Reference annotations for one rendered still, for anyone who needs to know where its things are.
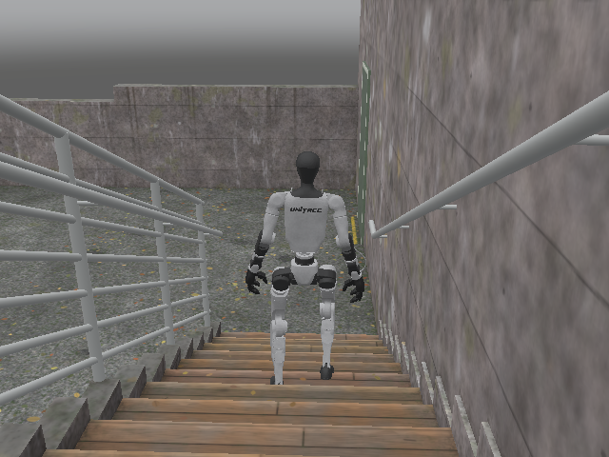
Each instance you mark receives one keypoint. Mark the stairs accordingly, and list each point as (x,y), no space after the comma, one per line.
(220,403)

